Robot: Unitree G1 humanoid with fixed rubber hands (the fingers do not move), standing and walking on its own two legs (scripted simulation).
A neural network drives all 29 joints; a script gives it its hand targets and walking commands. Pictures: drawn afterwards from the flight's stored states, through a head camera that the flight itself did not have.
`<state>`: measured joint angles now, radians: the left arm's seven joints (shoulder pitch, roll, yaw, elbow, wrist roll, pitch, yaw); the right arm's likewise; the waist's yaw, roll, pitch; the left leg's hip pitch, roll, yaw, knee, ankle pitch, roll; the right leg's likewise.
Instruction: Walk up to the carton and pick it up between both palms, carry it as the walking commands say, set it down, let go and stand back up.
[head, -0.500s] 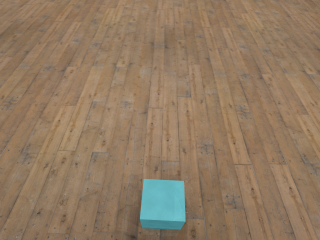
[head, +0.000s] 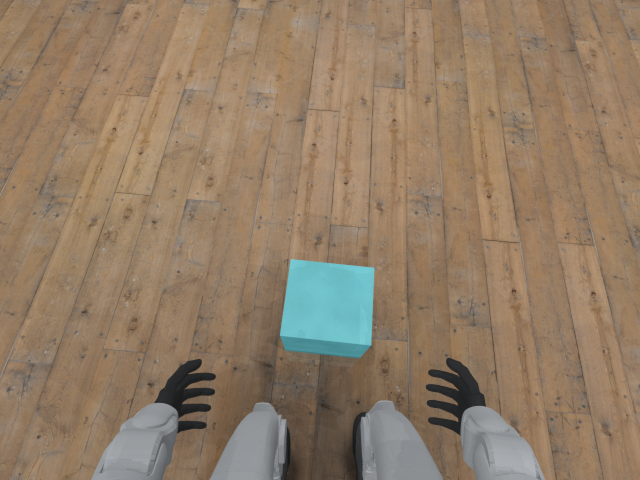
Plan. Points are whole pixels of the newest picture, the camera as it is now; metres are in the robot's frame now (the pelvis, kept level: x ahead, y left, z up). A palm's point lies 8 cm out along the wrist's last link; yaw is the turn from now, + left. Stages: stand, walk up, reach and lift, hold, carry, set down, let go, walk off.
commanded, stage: reach and lift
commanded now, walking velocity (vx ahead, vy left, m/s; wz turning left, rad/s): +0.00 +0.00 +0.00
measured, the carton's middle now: (327, 311) +0.45 -0.03 -0.60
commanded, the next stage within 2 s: none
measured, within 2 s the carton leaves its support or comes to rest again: neither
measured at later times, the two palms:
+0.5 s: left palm (203, 296) +0.36 +0.18 -0.14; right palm (467, 326) +0.31 -0.22 -0.14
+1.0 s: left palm (224, 231) +0.48 +0.17 -0.18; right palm (462, 263) +0.43 -0.24 -0.17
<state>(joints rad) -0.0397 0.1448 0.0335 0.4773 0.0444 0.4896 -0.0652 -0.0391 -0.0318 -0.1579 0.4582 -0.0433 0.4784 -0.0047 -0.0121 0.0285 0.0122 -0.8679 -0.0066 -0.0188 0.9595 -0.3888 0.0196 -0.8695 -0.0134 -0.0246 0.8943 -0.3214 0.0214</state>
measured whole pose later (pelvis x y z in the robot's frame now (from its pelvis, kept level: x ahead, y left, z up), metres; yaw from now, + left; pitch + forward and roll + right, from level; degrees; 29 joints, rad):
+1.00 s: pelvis -0.02 -0.01 -0.06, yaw +0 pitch +44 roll -1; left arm -1.03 0.30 0.24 0.90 0.00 0.12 -0.04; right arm -0.88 -0.18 -0.32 0.74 0.05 0.12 -0.04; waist -0.07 0.01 -0.05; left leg -1.51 -0.01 -0.01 1.11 -0.36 0.01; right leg -1.52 -0.02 -0.01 1.06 -0.30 0.01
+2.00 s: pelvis -0.07 -0.01 -0.29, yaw -1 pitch +42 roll -2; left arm -1.33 0.40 0.06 1.07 -0.17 0.10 0.07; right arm -1.19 -0.28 -0.24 0.95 0.19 0.08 -0.12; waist -0.06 0.00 0.20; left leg -2.19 -0.02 -0.01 2.03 -0.58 0.01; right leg -2.21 -0.01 0.00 1.97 -0.50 0.02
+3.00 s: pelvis -0.08 -0.01 -0.35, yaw -2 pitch +33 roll -1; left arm -1.52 0.39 -0.07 1.22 -0.28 0.03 0.10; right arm -1.47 -0.36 0.01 1.19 0.39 0.01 -0.14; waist -0.06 -0.02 0.49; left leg -2.21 0.00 0.00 2.23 -0.59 0.01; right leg -2.24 0.01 0.01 2.16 -0.48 0.03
